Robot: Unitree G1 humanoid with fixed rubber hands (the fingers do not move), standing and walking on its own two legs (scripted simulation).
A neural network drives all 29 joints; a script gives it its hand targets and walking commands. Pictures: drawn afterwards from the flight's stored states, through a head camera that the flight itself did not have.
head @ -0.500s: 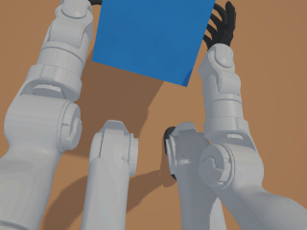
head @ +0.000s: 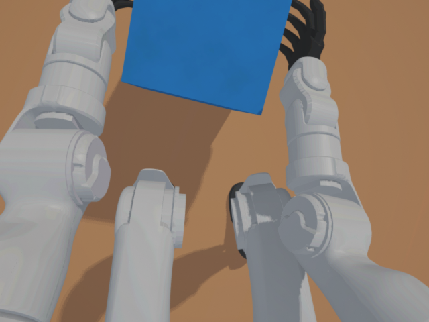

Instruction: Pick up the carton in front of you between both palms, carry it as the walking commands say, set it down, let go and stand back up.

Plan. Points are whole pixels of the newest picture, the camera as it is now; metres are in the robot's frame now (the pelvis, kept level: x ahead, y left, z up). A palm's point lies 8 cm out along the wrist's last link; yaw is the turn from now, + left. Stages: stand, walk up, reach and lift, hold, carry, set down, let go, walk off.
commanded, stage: set down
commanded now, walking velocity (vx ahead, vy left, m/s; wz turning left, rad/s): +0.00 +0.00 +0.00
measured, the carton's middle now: (203, 45) +0.54 +0.05 -0.25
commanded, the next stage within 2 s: let go in 1.94 s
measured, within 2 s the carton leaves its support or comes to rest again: neither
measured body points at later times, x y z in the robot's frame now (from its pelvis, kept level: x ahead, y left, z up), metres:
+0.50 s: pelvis +0.01 +0.00 -0.01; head +0.36 +0.06 +0.26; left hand +0.57 +0.20 -0.17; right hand +0.53 -0.11 -0.17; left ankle +0.10 +0.11 -0.35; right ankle +0.11 -0.12 -0.35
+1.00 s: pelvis -0.01 +0.00 -0.02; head +0.34 +0.06 +0.24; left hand +0.55 +0.24 -0.18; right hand +0.51 -0.15 -0.18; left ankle +0.10 +0.11 -0.35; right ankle +0.11 -0.12 -0.35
